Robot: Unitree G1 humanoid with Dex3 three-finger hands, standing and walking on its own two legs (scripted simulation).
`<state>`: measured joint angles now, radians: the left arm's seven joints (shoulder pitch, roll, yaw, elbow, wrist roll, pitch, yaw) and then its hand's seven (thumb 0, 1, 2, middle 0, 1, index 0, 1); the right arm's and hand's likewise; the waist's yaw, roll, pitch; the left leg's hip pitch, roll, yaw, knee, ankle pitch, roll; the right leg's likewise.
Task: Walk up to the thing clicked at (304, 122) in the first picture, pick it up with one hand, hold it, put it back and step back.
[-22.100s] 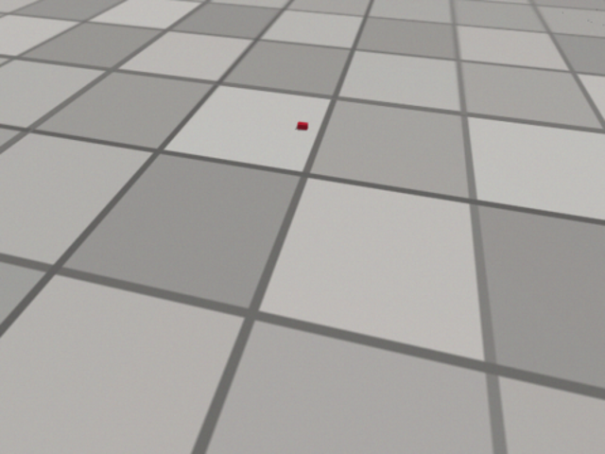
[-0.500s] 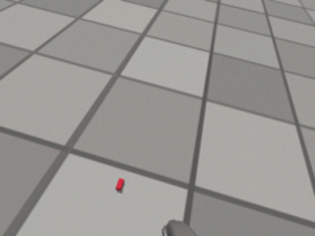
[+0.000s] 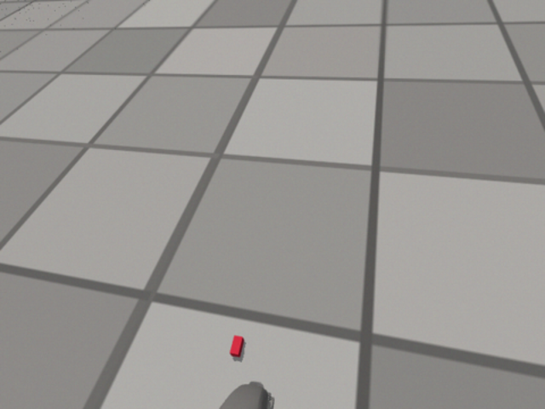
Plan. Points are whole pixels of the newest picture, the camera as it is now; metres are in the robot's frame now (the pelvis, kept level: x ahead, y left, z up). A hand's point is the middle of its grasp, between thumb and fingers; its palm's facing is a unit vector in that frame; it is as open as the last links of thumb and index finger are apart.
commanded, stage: walk up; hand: left
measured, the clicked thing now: (237, 346) +0.45 +0.24 -0.75
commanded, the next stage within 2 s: stand in 0.96 s
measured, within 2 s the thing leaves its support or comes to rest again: neither
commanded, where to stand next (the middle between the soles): +0.07 +0.01 m, yaw +0 degrees
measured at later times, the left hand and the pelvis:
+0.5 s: hand out of the picture +0.07 +0.31 -0.17, palm faces +0.00 -0.93 -0.38, open 7.4 cm; pelvis -0.03 +0.04 -0.02, yaw +1 degrees
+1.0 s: hand out of the picture +0.01 +0.27 -0.14, palm faces -0.01 -0.91 -0.41, open 7.4 cm; pelvis -0.05 -0.01 -0.01, yaw +1 degrees
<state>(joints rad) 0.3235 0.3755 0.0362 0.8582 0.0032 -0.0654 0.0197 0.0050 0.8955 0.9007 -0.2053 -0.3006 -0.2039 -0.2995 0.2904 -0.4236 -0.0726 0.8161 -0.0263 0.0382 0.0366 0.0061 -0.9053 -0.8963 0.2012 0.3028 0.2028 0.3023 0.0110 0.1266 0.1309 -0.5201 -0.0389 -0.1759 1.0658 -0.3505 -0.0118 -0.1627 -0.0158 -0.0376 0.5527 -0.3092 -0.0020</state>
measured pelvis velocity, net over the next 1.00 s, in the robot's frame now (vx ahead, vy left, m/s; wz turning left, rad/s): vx -0.05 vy -0.01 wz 0.01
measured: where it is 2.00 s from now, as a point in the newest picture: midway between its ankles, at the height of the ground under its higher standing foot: outside the picture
